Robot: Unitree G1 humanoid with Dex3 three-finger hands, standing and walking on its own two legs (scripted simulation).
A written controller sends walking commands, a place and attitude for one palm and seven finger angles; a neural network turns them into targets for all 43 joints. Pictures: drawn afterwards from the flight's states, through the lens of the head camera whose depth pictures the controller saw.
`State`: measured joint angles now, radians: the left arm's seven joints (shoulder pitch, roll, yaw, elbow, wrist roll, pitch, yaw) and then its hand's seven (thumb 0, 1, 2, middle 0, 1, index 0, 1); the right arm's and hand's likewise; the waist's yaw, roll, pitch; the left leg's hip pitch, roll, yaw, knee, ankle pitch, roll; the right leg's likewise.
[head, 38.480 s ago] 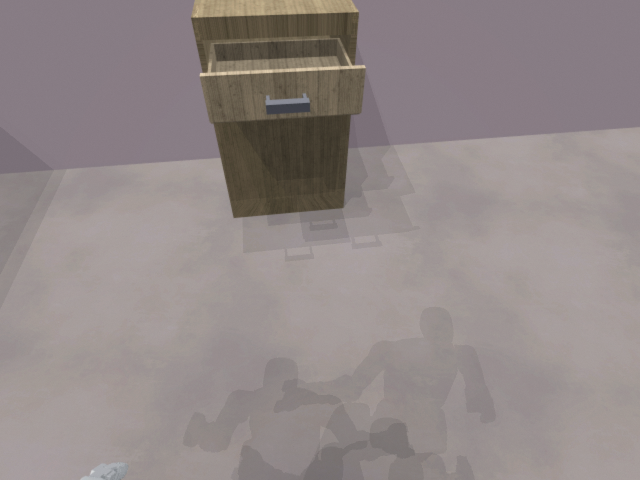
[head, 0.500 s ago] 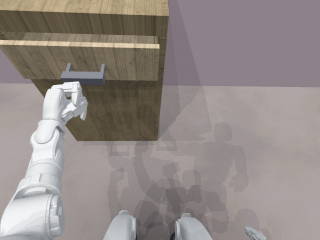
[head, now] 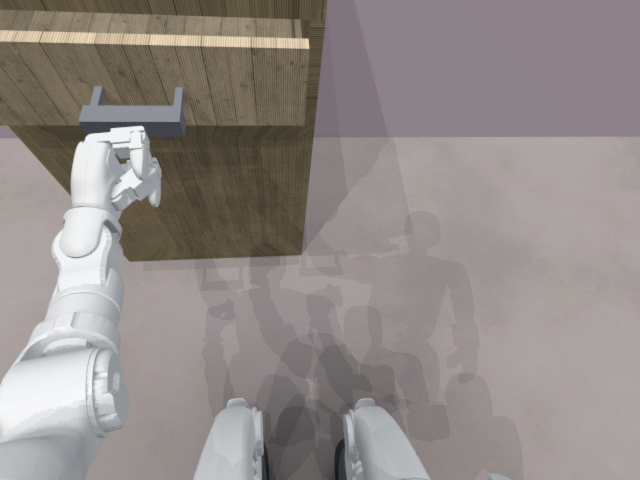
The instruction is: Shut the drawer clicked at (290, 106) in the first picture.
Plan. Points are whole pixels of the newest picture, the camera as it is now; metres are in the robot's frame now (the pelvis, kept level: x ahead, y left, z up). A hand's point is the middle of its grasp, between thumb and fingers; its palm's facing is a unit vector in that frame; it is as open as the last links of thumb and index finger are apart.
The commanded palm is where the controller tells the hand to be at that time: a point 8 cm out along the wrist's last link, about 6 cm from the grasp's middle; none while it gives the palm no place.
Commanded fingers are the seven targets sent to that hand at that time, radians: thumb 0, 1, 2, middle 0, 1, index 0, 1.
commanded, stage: bring the fist close to the handle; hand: left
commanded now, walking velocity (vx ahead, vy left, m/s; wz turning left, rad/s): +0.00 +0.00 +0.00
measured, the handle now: (137, 107) +0.59 +0.23 +0.04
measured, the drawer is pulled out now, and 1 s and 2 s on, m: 0.05 0.04 0.00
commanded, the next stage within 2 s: push the drawer shut in 0.46 s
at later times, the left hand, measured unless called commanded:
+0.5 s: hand (152, 171) +0.48 +0.19 +0.04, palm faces +0.04 -1.00 -0.04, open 3.3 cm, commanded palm +0.46 +0.23 +0.04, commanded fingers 0.00 0.90 0.90 -1.40 -1.60 -1.40 -1.60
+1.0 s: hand (155, 147) +0.52 +0.20 +0.04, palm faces +0.01 -1.00 -0.03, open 2.8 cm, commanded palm +0.52 +0.23 +0.04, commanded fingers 0.00 0.90 0.90 -1.40 -1.60 -1.40 -1.60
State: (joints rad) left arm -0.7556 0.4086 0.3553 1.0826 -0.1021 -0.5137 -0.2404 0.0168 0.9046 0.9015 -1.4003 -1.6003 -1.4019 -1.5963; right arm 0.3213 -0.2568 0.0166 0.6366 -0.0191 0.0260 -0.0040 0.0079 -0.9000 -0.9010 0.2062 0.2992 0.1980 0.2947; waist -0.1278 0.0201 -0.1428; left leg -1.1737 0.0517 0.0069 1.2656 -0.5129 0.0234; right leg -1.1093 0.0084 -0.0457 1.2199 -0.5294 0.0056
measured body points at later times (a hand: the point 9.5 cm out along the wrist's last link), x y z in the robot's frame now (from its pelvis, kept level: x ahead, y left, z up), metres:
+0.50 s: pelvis -0.01 -0.01 -0.01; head +0.13 +0.01 +0.42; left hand +0.47 +0.25 +0.05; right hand +0.05 -0.27 -0.12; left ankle +0.04 +0.10 -0.62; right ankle +0.02 -0.13 -0.62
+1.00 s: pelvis -0.01 -0.01 -0.02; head +0.15 +0.02 +0.40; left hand +0.51 +0.25 +0.05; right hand +0.01 -0.27 -0.13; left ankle +0.04 +0.10 -0.62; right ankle +0.02 -0.13 -0.62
